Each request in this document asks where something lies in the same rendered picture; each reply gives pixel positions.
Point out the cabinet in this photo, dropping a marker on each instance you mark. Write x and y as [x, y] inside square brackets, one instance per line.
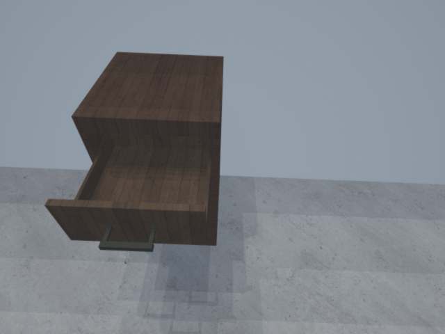
[157, 94]

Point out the drawer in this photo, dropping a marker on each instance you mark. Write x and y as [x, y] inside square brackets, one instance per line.
[137, 182]

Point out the handle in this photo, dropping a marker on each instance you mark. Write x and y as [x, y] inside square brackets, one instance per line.
[126, 246]

